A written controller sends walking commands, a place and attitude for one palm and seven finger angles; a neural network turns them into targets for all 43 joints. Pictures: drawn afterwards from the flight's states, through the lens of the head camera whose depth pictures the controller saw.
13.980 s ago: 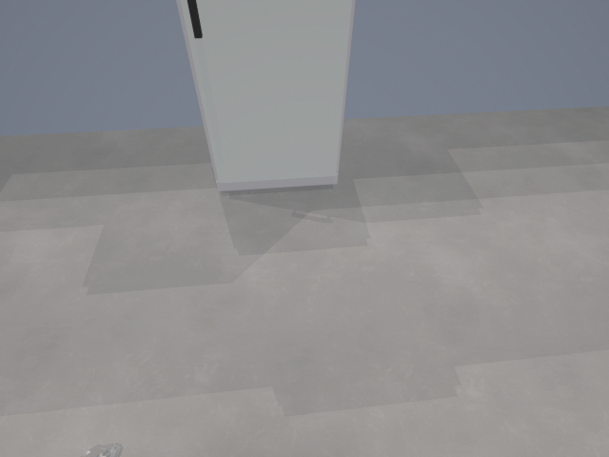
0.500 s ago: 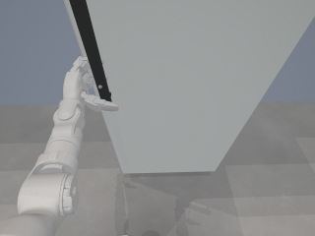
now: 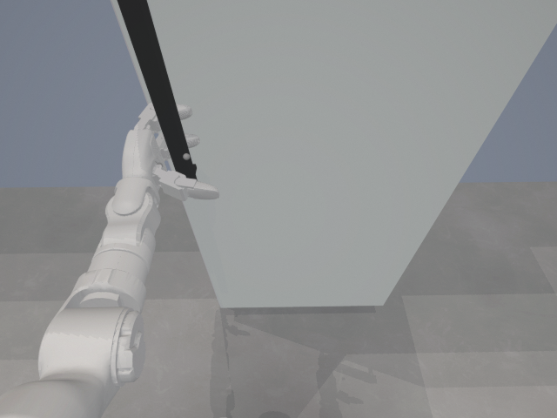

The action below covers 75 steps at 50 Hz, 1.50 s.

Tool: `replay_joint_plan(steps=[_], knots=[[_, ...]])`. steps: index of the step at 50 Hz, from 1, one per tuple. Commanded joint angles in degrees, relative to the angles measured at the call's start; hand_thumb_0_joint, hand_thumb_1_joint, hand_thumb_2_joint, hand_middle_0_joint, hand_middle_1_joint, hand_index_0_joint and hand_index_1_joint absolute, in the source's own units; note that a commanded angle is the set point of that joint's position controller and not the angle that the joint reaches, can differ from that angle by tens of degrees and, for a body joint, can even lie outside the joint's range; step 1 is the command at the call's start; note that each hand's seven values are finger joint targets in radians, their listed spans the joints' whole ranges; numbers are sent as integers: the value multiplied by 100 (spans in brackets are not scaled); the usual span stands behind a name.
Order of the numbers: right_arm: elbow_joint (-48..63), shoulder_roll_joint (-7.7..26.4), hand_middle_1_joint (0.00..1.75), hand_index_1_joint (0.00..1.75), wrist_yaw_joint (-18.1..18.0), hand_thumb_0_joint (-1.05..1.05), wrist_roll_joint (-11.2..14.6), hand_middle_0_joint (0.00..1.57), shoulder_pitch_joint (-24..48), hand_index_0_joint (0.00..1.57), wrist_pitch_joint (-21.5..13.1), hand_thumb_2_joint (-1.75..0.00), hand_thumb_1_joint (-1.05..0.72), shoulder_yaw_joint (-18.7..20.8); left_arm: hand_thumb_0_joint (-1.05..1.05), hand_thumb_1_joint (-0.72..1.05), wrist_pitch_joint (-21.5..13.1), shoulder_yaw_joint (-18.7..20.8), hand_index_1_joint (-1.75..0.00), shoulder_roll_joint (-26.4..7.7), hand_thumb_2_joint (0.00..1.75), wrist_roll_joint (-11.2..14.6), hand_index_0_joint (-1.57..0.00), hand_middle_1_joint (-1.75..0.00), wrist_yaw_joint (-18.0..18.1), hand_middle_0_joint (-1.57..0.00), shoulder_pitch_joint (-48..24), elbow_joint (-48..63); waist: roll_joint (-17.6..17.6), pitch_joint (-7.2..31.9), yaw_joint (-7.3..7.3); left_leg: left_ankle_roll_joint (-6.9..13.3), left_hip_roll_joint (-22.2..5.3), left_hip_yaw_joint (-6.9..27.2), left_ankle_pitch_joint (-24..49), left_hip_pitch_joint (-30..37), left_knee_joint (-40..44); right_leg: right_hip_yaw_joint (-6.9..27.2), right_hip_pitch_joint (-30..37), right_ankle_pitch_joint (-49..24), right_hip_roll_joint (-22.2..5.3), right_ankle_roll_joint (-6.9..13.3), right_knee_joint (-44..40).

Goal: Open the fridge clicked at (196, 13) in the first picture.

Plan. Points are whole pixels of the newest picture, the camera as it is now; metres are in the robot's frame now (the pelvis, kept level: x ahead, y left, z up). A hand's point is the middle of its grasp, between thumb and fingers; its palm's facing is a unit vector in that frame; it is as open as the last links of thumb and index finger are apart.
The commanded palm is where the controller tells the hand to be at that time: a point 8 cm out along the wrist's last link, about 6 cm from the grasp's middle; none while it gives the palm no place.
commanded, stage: slide the fingers in behind the handle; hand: left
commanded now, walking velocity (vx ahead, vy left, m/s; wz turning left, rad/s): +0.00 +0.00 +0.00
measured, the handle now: (160, 73) +0.52 +0.15 +0.23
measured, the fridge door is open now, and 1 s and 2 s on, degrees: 0 0 0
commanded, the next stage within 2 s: grip the handle and tug to test in 0.26 s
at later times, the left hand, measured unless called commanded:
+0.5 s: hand (177, 158) +0.45 +0.14 +0.13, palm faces +0.00 -1.00 +0.01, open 13.8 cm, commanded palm +0.43 +0.19 +0.13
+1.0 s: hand (178, 154) +0.46 +0.14 +0.13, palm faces +0.00 -1.00 +0.02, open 6.5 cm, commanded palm +0.43 +0.19 +0.13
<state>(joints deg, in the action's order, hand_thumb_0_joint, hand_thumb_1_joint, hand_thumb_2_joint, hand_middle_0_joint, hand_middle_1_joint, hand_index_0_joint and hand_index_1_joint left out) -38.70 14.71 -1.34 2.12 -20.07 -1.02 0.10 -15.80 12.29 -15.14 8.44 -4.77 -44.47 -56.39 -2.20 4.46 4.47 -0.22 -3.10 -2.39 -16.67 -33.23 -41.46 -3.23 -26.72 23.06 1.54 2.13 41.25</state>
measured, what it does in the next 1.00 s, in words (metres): stands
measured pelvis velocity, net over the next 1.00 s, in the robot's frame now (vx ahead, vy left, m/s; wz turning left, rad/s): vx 0.01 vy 0.01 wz -0.01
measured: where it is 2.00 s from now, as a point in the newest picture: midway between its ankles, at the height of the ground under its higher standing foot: outside the picture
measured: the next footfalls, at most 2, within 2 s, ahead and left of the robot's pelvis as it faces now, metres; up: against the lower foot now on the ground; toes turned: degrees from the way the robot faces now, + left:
none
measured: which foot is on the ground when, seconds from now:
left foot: down 0.00-1.00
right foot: down 0.00-1.00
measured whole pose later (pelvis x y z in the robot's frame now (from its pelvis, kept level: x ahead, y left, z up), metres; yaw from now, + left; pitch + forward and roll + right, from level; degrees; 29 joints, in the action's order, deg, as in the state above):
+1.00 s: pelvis +0.01 +0.01 +0.00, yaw +0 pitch +9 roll -1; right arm -38.7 14.4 -1.1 2.0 -20.4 -0.4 0.0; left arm -14.6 12.5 -15.1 8.6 -5.1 -44.0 -54.8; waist -1.9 4.9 4.5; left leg 0.7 -2.7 -3.0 -17.6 -33.5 -42.2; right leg -2.5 -26.7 23.2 1.1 1.1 40.9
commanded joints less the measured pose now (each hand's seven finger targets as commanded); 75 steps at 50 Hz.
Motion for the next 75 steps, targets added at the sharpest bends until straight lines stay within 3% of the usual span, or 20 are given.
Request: replay_joint_plan(steps=[1,9,12,14,18,21,35,36,42,44,48,52,53,56,60,62,63,67,69,75], knots=[[514,818,30,30,-55,0,3,20,-262,20,-155,-90,-90,253,0,-50,-386,163,-120,-1145,30,56,-30,-120,-61,-30,-2886,1266,345,1837,128,303,333,185,1048,1626,220,279,90,-2249,69,-209,-734],[532,814,30,30,-55,0,11,20,-257,20,-116,-90,-90,247,0,-50,-357,286,-120,-1292,30,57,-30,-120,-118,-30,-2806,1233,299,1921,92,304,343,159,1136,1605,247,308,213,-2449,60,-221,-728],[604,810,30,30,-43,0,12,20,-224,20,-97,-90,-90,265,0,-50,-418,360,-120,-1358,30,43,-30,-120,-154,-30,-2517,1517,190,2208,-12,295,347,131,1414,1737,231,296,406,-2755,59,-203,-644],[629,794,30,30,-19,0,15,20,-213,20,-100,-90,-90,263,0,-50,-371,249,-120,-1175,30,89,-30,-120,-190,-30,-2386,1555,163,2038,-4,289,339,128,1449,1776,220,264,316,-2766,87,-195,-672],[660,824,30,30,-33,0,32,20,-185,20,-69,-90,-90,283,0,-50,-252,279,-120,-1209,30,149,-30,-120,-237,-30,-2267,1655,248,1948,-5,296,333,122,1436,1742,260,260,349,-2770,81,-204,-711],[663,795,30,30,-31,0,37,20,-163,20,-83,-90,-90,289,0,-36,-279,16,-122,-921,36,161,-32,-122,-219,-32,-2416,2016,45,2014,53,278,310,179,1552,2042,228,195,166,-2604,107,-163,-695],[589,807,30,30,-30,0,19,20,-125,20,-112,-90,-90,264,0,29,-226,12,-131,-882,64,82,-38,-131,-130,-38,-2503,1573,64,1854,61,219,261,271,1373,2032,250,138,-143,-2182,117,-144,-666],[586,825,30,30,-41,0,8,20,-177,20,-111,-90,-90,278,0,34,-254,63,-132,-941,66,79,-39,-132,-104,-39,-2550,1602,212,1901,97,240,254,288,1451,2051,226,120,-98,-2210,118,-143,-651],[544,830,30,30,-31,0,2,20,-210,20,-107,-90,-90,272,0,62,-248,47,-136,-969,78,19,-42,-136,-64,-42,-2738,1524,56,1925,109,221,233,309,1450,2056,212,136,-240,-2157,119,-142,-619],[533,808,30,30,-13,0,-5,20,-228,20,-118,-90,-90,276,0,71,-224,-85,-137,-740,82,35,-43,-137,-57,-43,-2698,1433,65,1917,125,201,223,341,1396,2108,212,91,-341,-2022,138,-138,-622],[560,838,30,30,-12,0,-11,20,-235,20,-112,-90,-90,269,0,90,-243,116,-140,-987,90,58,-45,-140,-58,-45,-2612,1435,210,1947,86,230,245,291,1368,1915,224,134,-138,-2147,130,-151,-629],[600,833,30,30,-16,0,-2,20,-243,20,-88,-90,-90,279,0,90,-248,248,-140,-1138,90,12,-45,-140,-69,-45,-2363,1525,140,2030,-11,227,246,258,1527,1916,213,138,-8,-2310,128,-137,-590],[603,813,30,30,-12,0,-4,20,-226,20,-87,-90,-90,261,0,90,-216,74,-140,-949,90,27,-45,-140,-64,-45,-2521,1522,53,1916,69,227,252,259,1426,1917,227,134,-108,-2210,131,-144,-626],[553,834,30,30,-33,0,-13,20,-298,20,-72,-90,-90,269,0,90,-203,158,-140,-1056,90,-2,-45,-140,5,-45,-2647,1313,268,1657,132,247,245,274,1151,1760,246,138,-204,-1928,129,-154,-702],[492,847,30,30,-57,0,-15,20,-331,20,-91,-90,-90,264,0,90,-212,188,-140,-1168,90,-40,-45,-140,22,-45,-3007,1139,254,1699,190,253,250,283,886,1674,273,189,-276,-1724,107,-174,-735],[509,854,30,30,-65,0,-28,20,-333,20,-94,-90,-90,251,0,90,-256,443,-140,-1420,90,-35,-45,-140,48,-45,-2865,1079,213,1905,78,250,266,265,985,1659,257,213,-106,-1846,100,-165,-692],[515,826,30,30,-61,0,-31,20,-314,20,-105,-90,-90,239,0,90,-274,316,-140,-1267,90,-12,-45,-140,33,-45,-2997,1131,153,1878,136,253,274,244,988,1654,261,211,-103,-1880,97,-176,-701],[529,841,30,30,-70,0,-22,20,-335,20,-105,-90,-90,247,0,90,-346,484,-140,-1456,90,-11,-45,-140,11,-45,-2823,1047,356,1903,78,266,280,207,987,1521,243,242,45,-1999,102,-192,-693],[529,824,30,30,-64,0,-18,20,-321,20,-109,-90,-90,237,0,90,-337,387,-140,-1363,90,6,-45,-140,-27,-45,-2909,1049,237,1801,123,264,287,197,912,1509,255,238,-5,-1954,98,-193,-718],[682,817,30,30,-43,0,0,20,-249,20,-93,-90,-90,255,0,90,-318,415,-140,-1306,90,83,-45,-140,-104,-45,-2288,1375,191,1979,-46,259,297,141,1131,1582,270,237,250,-2256,107,-176,-690]])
